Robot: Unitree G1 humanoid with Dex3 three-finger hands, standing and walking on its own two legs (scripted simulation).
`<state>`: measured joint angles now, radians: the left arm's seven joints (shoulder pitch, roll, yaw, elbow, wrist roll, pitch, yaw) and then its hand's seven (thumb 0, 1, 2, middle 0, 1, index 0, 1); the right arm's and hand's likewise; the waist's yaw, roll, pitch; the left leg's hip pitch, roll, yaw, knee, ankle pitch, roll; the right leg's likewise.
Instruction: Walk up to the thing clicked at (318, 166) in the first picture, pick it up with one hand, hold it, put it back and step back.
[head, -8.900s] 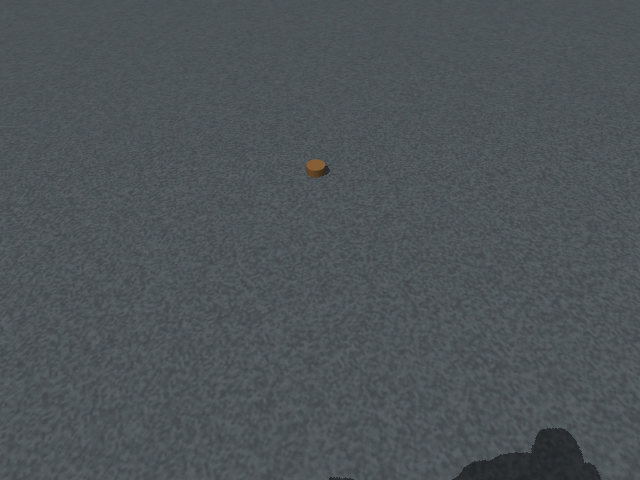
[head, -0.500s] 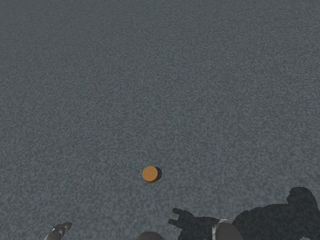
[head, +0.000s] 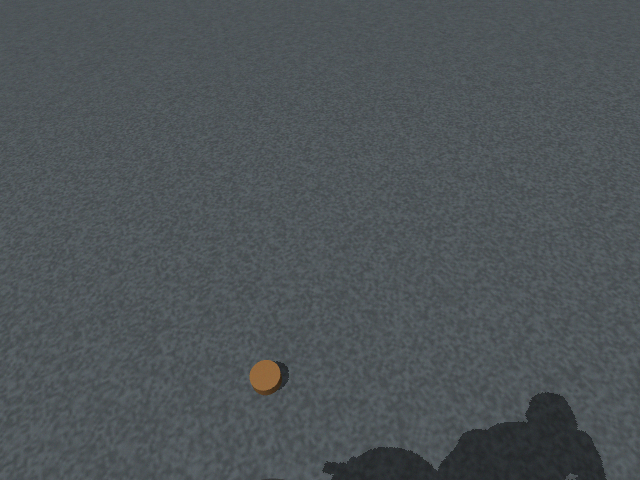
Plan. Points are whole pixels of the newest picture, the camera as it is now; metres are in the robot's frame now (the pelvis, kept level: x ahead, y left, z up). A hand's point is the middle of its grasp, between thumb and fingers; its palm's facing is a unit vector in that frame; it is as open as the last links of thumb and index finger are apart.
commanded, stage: walk up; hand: left
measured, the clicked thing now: (265, 377) +0.52 +0.25 -0.74
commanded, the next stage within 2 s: none
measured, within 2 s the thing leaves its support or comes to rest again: neither
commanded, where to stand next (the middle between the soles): +0.13 +0.03 m, yaw -1 degrees
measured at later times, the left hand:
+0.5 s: hand out of the picture +0.08 +0.28 -0.17, palm faces -0.09 -0.92 -0.38, open 7.4 cm
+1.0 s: hand out of the picture +0.12 +0.28 -0.15, palm faces -0.08 -0.92 -0.38, open 7.4 cm
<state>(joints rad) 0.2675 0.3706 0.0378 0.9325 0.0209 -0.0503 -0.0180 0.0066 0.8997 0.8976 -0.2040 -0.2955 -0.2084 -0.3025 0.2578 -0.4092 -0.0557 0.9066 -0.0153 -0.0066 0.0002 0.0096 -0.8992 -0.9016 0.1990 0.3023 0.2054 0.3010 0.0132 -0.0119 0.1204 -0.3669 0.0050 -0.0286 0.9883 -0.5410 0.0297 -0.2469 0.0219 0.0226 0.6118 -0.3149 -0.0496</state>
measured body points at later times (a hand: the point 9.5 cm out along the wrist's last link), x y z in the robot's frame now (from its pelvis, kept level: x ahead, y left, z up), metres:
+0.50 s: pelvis -0.02 +0.01 -0.02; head +0.03 +0.01 +0.43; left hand +0.08 +0.33 -0.14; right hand +0.08 -0.30 -0.13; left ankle +0.10 +0.14 -0.73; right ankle -0.05 -0.12 -0.73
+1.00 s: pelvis +0.01 +0.02 +0.00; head +0.02 +0.02 +0.44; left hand +0.13 +0.33 -0.13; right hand +0.04 -0.30 -0.13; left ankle +0.06 +0.15 -0.73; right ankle -0.04 -0.11 -0.72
